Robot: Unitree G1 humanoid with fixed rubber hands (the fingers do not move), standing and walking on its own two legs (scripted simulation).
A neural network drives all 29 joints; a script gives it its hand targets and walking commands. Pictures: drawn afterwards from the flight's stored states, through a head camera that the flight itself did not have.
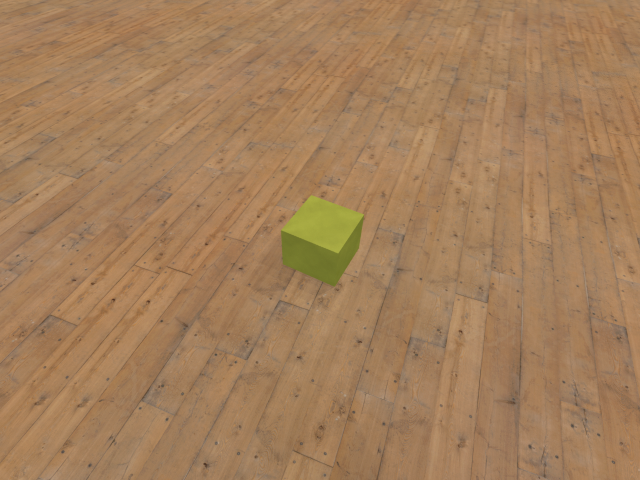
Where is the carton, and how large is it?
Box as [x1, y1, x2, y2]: [281, 195, 363, 286]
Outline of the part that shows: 311,195 281,230 283,263 334,286 358,248 363,214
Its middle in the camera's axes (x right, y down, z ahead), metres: +0.01 -0.02 +1.58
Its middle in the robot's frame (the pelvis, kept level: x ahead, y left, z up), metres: +1.15 -0.05 -0.67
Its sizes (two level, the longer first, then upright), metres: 0.241 0.239 0.199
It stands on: the floor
